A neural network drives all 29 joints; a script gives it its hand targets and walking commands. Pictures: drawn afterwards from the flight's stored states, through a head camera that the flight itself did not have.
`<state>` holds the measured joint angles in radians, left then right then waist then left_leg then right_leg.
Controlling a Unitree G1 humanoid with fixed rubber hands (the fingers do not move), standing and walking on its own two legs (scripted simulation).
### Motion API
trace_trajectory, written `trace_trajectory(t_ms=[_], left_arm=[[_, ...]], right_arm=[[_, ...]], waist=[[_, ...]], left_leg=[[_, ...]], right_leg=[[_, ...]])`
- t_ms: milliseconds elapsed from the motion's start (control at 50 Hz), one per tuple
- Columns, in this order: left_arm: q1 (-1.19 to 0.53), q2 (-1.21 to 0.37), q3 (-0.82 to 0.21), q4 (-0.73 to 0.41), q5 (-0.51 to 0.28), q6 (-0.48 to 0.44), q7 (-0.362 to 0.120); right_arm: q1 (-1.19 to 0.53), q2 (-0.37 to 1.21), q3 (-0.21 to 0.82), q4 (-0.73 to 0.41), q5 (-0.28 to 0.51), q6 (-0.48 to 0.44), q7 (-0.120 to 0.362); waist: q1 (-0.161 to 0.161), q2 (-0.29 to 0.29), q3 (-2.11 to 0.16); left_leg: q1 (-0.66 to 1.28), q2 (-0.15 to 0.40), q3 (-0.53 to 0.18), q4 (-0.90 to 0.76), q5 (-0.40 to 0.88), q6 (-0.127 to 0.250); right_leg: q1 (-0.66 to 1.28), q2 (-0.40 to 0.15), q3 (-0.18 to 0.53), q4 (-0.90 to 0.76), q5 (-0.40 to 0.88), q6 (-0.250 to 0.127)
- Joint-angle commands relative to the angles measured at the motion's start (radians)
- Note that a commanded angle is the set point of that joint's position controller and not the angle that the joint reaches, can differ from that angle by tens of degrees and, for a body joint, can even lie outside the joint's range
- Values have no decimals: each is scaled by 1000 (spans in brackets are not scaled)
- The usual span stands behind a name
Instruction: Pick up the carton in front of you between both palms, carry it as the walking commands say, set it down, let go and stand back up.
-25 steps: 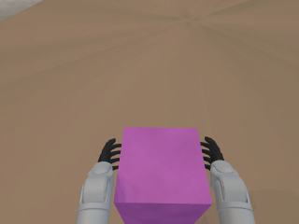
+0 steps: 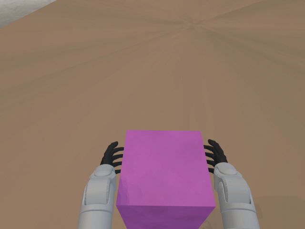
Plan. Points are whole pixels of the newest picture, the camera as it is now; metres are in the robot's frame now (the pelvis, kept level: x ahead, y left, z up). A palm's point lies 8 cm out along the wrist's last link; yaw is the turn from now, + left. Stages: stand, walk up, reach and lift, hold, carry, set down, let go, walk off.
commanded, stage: carry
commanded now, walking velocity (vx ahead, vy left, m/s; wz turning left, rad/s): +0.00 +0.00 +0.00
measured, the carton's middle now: (162, 182) +0.29 +0.00 -0.04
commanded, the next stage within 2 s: hold in 0.34 s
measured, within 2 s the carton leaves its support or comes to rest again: neither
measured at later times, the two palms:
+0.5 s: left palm (97, 180) +0.25 +0.17 +0.04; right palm (211, 171) +0.28 -0.13 +0.04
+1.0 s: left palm (105, 185) +0.23 +0.14 +0.05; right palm (220, 167) +0.29 -0.15 +0.04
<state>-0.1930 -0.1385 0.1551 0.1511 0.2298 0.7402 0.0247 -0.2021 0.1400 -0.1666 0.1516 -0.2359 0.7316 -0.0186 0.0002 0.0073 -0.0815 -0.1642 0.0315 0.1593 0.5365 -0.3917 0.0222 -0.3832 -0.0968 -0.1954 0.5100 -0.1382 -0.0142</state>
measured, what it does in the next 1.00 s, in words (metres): shifts its weight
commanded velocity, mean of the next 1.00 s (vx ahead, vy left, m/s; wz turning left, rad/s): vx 0.00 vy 0.00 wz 0.00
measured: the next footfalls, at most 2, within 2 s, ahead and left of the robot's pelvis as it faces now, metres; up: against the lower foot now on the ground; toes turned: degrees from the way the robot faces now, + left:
none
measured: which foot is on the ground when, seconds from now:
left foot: down 0.00-1.00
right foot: down 0.00-1.00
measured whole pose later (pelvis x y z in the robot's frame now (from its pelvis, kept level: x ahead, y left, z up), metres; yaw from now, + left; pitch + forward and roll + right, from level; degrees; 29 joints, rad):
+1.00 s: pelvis -0.02 -0.05 +0.01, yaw +10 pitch -8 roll +0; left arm -0.24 -0.15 0.21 0.27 0.26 0.65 -0.01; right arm -0.23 0.15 -0.18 0.19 -0.28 0.70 -0.02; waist -0.01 0.06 0.08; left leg -0.01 0.03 -0.04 0.41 -0.27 -0.01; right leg -0.15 -0.01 -0.09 0.36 -0.09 -0.03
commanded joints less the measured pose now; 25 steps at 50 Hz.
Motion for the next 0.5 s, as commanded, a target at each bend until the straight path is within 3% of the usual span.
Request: trace_trajectory(t_ms=[0,320,340,360,380,400,440,460,480], left_arm=[[-453,-876,-545,-81,-244,-41,-224],[-446,-872,-544,-85,-245,-39,-224],[-371,-897,-514,-40,-229,-60,-226],[-359,-871,-497,-49,-201,-93,-206],[-339,-830,-466,-43,-182,-102,-195],[-314,-820,-445,-38,-171,-114,-181],[-335,-801,-440,-36,-166,-123,-177],[-351,-811,-450,-31,-167,-125,-180],[-393,-836,-480,-54,-190,-128,-187]], right_arm=[[-410,888,550,-50,237,-27,219],[-408,886,552,-53,240,-25,217],[-306,878,548,-89,247,-29,214],[-334,839,541,-129,236,-50,210],[-342,829,536,-142,229,-56,209],[-350,815,550,-135,231,-61,208],[-360,817,570,-133,232,-70,210],[-379,821,576,-130,230,-75,214],[-369,835,581,-114,226,-78,210]], waist=[[-1,-4,-217],[-3,-3,-227],[-6,143,-85],[21,122,-111],[16,55,-107],[36,52,-130],[35,19,-133],[27,35,-133],[10,15,-131]], left_leg=[[-74,121,-97,-117,225,11],[-80,119,-101,-103,249,15],[-218,-40,-296,-225,513,15],[-208,-46,-303,-215,573,10],[-94,-57,-303,-205,625,12],[-30,-72,-294,-220,567,12],[51,-85,-282,-218,574,7],[65,-90,-277,-226,512,3],[28,-83,-277,-230,498,-3]], right_leg=[[208,-80,101,-30,169,-8],[204,-81,100,-25,182,-5],[568,197,230,-19,326,-23],[597,168,265,-38,396,-29],[532,170,279,-55,399,-21],[529,171,284,-74,393,-10],[485,192,265,-88,357,18],[479,200,256,-98,294,25],[507,209,249,-102,265,19]])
